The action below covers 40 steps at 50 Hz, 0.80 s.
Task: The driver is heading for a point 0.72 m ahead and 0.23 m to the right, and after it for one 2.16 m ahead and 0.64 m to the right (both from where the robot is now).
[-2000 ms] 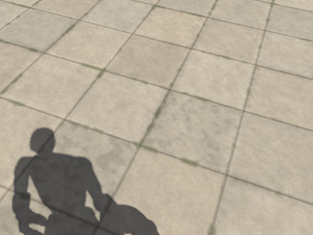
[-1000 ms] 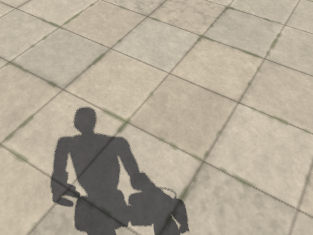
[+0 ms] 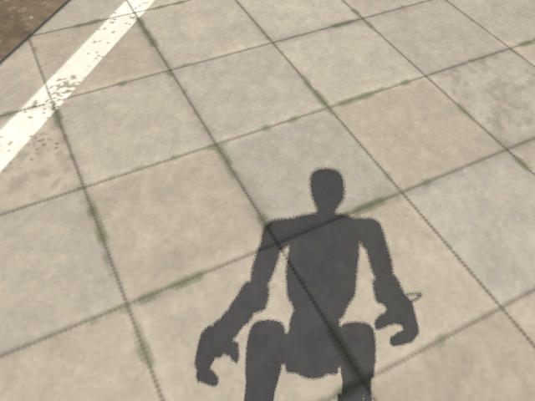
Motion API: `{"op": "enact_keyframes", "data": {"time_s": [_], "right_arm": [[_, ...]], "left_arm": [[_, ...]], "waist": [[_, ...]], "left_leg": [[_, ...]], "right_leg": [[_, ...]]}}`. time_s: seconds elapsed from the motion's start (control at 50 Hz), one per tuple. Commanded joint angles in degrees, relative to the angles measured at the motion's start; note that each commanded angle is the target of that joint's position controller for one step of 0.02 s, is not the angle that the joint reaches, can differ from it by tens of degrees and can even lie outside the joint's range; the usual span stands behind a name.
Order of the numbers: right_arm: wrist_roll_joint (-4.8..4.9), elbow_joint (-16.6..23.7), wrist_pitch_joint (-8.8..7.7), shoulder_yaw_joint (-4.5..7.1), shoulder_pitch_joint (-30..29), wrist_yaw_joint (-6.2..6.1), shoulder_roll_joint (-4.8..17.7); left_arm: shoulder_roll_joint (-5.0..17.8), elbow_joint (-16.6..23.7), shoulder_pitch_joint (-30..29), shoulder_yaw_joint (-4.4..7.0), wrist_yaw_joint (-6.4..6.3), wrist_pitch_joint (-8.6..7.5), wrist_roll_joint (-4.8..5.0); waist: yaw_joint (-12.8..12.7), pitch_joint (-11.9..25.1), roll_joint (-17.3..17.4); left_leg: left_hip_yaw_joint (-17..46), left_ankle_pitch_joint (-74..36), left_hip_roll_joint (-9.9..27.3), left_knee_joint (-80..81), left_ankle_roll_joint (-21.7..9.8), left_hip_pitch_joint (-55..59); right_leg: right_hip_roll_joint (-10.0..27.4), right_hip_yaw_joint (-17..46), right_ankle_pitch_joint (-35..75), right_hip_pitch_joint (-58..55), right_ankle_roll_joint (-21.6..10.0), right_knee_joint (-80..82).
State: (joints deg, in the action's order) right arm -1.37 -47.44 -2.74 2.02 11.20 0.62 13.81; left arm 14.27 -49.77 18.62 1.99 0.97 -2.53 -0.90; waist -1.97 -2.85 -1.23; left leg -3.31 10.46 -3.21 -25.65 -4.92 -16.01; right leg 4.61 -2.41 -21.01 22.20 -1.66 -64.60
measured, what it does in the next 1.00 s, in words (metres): walks ahead, turning right: right foot, then left foot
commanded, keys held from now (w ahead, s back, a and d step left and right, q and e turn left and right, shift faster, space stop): w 0.04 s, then w+e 0.96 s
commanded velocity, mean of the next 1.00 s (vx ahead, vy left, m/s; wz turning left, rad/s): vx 0.50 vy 0.00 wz -0.40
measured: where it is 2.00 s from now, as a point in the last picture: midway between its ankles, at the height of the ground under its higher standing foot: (405, 253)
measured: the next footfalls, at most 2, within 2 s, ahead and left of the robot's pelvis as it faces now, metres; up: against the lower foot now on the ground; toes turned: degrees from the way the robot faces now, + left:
right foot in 0.40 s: +0.37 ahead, -0.13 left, +0.00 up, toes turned -13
left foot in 0.92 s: +0.70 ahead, -0.05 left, +0.00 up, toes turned -29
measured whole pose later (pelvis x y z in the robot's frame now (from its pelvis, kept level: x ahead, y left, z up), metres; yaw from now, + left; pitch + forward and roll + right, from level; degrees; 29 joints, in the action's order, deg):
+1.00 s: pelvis +0.54 -0.09 -0.01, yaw -30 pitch +1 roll +0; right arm -2.5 -40.9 -4.0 0.9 5.5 -0.4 15.1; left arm 18.0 -47.3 21.3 4.5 0.4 -1.8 -0.6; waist -3.7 -1.9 -1.2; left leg -1.1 9.7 -0.5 -31.9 -1.5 -23.5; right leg -6.5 6.8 -25.8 14.4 -4.7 -57.3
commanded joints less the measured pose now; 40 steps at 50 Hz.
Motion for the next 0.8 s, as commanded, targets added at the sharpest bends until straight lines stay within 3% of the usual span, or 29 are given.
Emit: {"op": "enact_keyframes", "data": {"time_s": [0.02, 0.06, 0.14, 0.22, 0.3, 0.36, 0.38, 0.4, 0.42, 0.44, 0.46, 0.48, 0.5, 0.52, 0.54, 0.56, 0.62, 0.7, 0.8], "right_arm": [[0.69, 0.4, -1.64, 1.42, 4.56, -0.4, 5.86], [0.95, -0.84, -2.24, 1.82, 5.8, -0.38, 7.13], [0.34, -2.73, -2.77, 1.72, 9.03, -0.43, 6.85], [0.28, -4.02, -3.27, 1.38, 10.41, -0.8, 6.53], [0.01, -6.07, -3.02, 1.22, 13.27, -1.69, 7.06], [-0.33, -6.43, -2.54, 1.55, 12.24, -2.24, 9.31], [-0.54, -6.35, -2.07, 1.78, 11.84, -2.35, 10.15], [-0.36, -5.94, -1.57, 1.9, 11.31, -2.42, 10.75], [-0.03, -4.14, -1.72, 1.52, 10.6, -2.34, 9.86], [0.64, -0.87, -2.26, 0.48, 13.44, -0.98, 3.86], [-0.19, -0.01, -2.83, 1.19, 7.67, -0.77, 7.65], [0.44, 1.62, -3.6, 0.91, 4.43, -0.48, 7.21], [0.44, 1.76, -4.06, 0.71, 3.9, -0.53, 6.95], [-0.15, 1.78, -3.54, 0.77, 3.59, -0.61, 6.66], [-0.96, 1.95, -2.39, 0.62, 4.67, -0.54, 6.3], [-1.36, 2.08, -1.28, 0.57, 5.27, -0.37, 5.82], [-1.52, 3.69, 0.37, 0.21, 2.8, 0.04, 4.64], [-1.13, 7.16, 0.44, -0.15, -6.82, 0.37, 4.56], [-0.34, 10.18, -0.4, -0.6, -14.22, 0.62, 5.19]], "left_arm": [[4.51, 1.83, 3.93, 1.28, 0.65, 0.91, -1.12], [3.84, 2.4, 1.39, 1.32, 1.16, 1.39, -1.1], [3.71, 4.36, -6.44, 1.41, 1.26, 1.48, -0.42], [3.04, 6.11, -12.09, 0.93, 1.54, 1.09, -0.5], [2.59, 8.73, -17.15, 0.42, 2.05, 0.72, -0.98], [3.67, 8.46, -13.28, 0.97, 1.73, 0.65, -1.1], [4.64, 7.18, -8.31, 1.53, 1.49, 0.49, -1.24], [5.95, 4.74, -0.17, 2.4, 1.2, 0.06, -1.64], [10.47, 2.64, 8.9, 4.07, 0.48, -0.11, -2.39], [17.25, 3.16, 7.9, 5.87, -0.07, 0.3, -1.9], [15.79, 2.95, 7.39, 5.73, 0.23, 0.75, 0.72], [13.83, 3.17, 3.71, 5.27, -0.15, 0.93, 0.74], [10.43, 3.23, 1.49, 4.45, -0.23, 0.93, 0.58], [8.79, 3.38, -0.5, 3.96, -0.44, 0.77, 0.65], [7.39, 3.48, -1.87, 3.47, -0.64, 0.56, 0.9], [7.47, 3.52, -1.78, 3.35, -0.62, 0.12, 0.99], [9.74, 3.17, 0.04, 3.93, -0.59, -0.81, 0.96], [10.04, 2.96, 3.48, 4.19, -0.55, -0.53, 1.05], [10.83, 2.95, 7.33, 4.52, -0.96, -0.13, 0.3]], "waist": [[0.29, 4.21, 5.14], [0.08, 2.24, 4.84], [2.28, -1.62, 3.8], [3.58, -3.04, 3.96], [5.02, -4.07, 4.0], [2.6, -0.31, 6.13], [0.46, 2.85, 6.54], [-3.16, 7.4, 5.69], [-7.1, 13.07, 1.35], [-2.74, 17.2, -13.3], [-4.6, 18.36, -4.98], [-2.97, 10.34, -2.45], [-1.15, 5.85, 2.18], [0.77, 3.19, 3.33], [2.55, 3.08, 2.44], [3.2, 3.53, 1.48], [3.31, 2.79, 0.31], [-0.1, 0.8, -1.59], [-3.36, 1.4, -2.48]], "left_leg": [[14.19, -16.38, 14.61, 14.71, -7.91, 9.47], [12.12, -13.62, 14.43, 17.78, -8.5, 8.68], [7.37, -11.63, 14.62, 20.68, -7.36, 10.72], [1.78, -15.86, 14.66, 20.83, -5.63, 13.82], [-1.97, -25.7, 16.16, 17.25, -4.01, 20.58], [-5.1, -52.06, 16.64, 5.51, -2.3, 24.45], [-6.03, -58.29, 16.59, -2.95, -1.95, 24.65], [-7.37, -54.88, 15.66, -14.89, -1.03, 20.89], [-7.88, -37.8, 13.73, -31.63, 0.41, 8.62], [-6.23, 14.99, 0.3, -53.66, 3.5, -16.59], [6.54, 16.93, 1.06, -58.32, 2.88, -23.34], [7.15, 11.37, 4.53, -56.0, 2.63, -26.34], [6.46, 8.02, 6.65, -50.84, 2.84, -24.25], [6.39, 7.57, 7.85, -47.0, 3.53, -21.47], [6.41, 7.57, 8.52, -44.16, 4.56, -18.01], [6.1, 7.97, 8.59, -41.95, 5.39, -16.14], [4.13, 5.07, 8.6, -34.76, 7.42, -16.87], [3.52, -4.91, 8.08, -21.68, 8.77, -19.83], [3.78, -8.3, 5.42, -11.82, 8.04, -19.23]], "right_leg": [[1.96, 2.26, 3.26, 7.53, 0.41, 1.54], [2.27, 2.03, 7.0, 10.27, 1.08, 3.92], [1.58, 4.52, 15.04, 16.72, 1.41, 11.08], [-0.14, 2.73, 21.39, 16.46, 0.29, 19.96], [-1.52, -1.54, 19.11, 15.51, -2.39, 27.45], [-6.34, -5.83, 10.99, 7.74, -5.87, 29.72], [-8.59, -6.69, 8.2, 2.46, -7.26, 30.55], [-10.12, -5.95, 9.49, -7.89, -8.91, 34.53], [-2.27, 5.62, 6.5, -22.74, -12.49, 36.83], [14.28, 37.51, 10.44, -38.64, -22.17, 41.46], [14.36, 43.93, 12.48, -39.33, -22.75, 46.24], [13.47, 35.02, 15.46, -32.56, -20.99, 46.88], [11.22, 29.66, 20.99, -25.3, -18.66, 48.12], [8.5, 25.48, 25.12, -19.63, -16.87, 49.02], [6.21, 22.05, 27.62, -15.65, -15.88, 50.2], [5.21, 20.43, 29.37, -13.77, -15.7, 50.74], [2.58, 17.69, 29.54, -10.78, -15.44, 52.44], [0.4, 17.84, 25.84, -12.3, -12.72, 52.81], [1.32, 20.73, 31.3, -18.66, -11.33, 48.25]]}}
Keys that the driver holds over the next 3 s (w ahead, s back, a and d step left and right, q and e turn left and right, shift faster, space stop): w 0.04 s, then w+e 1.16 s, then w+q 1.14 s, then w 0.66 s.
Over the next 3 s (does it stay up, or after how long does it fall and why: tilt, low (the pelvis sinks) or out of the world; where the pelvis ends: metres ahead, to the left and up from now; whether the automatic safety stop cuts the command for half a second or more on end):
stays up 1.50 -0.47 -0.01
